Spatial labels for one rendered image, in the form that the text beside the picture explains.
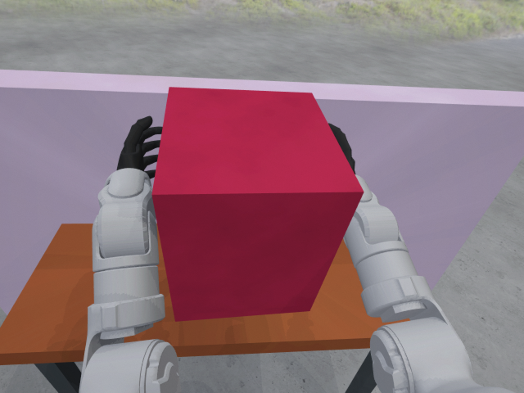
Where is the right robot upper arm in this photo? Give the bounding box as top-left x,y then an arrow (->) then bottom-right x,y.
370,317 -> 515,393

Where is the table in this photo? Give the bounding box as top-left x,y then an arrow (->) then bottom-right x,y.
0,224 -> 410,393

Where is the right robot hand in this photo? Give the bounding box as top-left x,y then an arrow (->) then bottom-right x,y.
328,123 -> 355,173

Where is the right robot forearm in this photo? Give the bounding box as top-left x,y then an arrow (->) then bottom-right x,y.
343,175 -> 473,378

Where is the left robot hand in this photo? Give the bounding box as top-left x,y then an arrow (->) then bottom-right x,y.
117,116 -> 163,179

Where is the left robot forearm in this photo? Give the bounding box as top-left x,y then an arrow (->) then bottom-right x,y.
79,168 -> 165,393

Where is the left robot upper arm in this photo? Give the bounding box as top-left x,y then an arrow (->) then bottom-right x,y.
80,339 -> 181,393

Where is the carton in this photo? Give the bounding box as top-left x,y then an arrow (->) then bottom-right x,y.
152,87 -> 364,322

